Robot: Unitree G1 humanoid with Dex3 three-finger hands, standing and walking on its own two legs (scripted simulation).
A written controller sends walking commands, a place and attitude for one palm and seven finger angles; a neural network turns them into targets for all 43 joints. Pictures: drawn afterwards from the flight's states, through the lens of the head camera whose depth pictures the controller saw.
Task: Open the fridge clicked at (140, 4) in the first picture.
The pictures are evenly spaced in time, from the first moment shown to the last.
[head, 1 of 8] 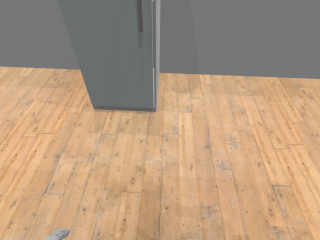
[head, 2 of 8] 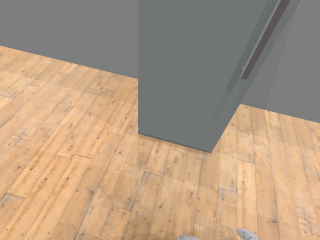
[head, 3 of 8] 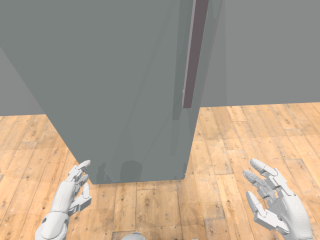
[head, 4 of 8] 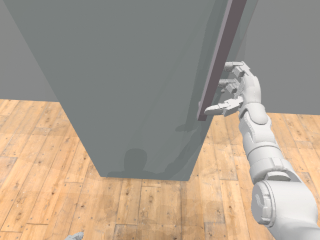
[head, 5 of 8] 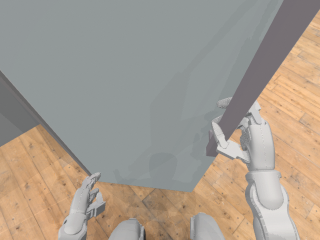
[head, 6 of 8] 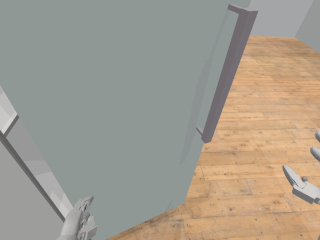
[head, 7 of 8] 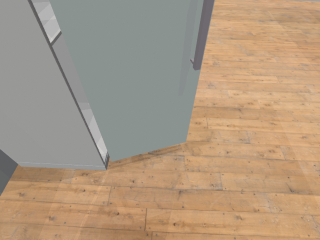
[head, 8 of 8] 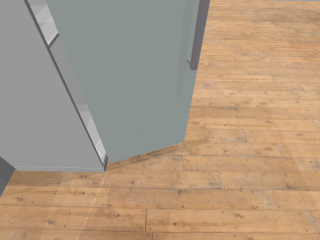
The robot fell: no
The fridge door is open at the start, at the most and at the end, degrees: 0 74 70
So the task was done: yes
